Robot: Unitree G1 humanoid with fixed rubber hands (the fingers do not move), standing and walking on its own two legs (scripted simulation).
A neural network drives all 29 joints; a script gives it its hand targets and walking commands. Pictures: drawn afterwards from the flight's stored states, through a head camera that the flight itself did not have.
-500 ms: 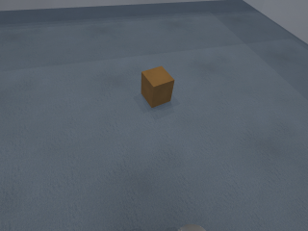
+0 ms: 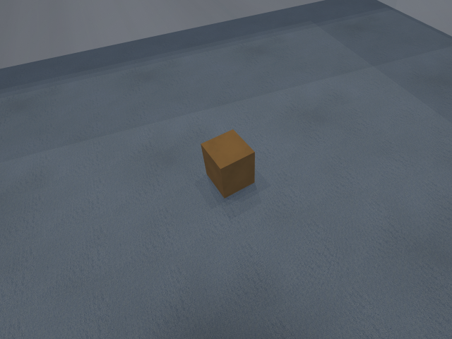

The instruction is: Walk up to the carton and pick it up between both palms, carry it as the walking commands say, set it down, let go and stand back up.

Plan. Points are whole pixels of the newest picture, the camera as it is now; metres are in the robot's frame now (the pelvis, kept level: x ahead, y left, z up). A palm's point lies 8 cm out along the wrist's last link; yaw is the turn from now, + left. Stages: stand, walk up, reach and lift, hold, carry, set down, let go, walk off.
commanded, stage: walk up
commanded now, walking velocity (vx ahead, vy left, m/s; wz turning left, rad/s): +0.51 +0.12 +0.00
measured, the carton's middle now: (228, 163) +1.07 +0.01 -0.65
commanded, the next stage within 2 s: none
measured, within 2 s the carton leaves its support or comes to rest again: neither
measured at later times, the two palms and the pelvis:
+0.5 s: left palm (90, 324) +0.22 +0.31 -0.16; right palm (311, 238) +0.35 -0.18 -0.12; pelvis +0.26 +0.07 -0.01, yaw -1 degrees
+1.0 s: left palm (147, 192) +0.53 +0.23 -0.13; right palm (335, 217) +0.42 -0.26 -0.16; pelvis +0.44 -0.02 -0.01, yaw +1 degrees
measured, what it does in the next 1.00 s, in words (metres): walks ahead: left foot, then right foot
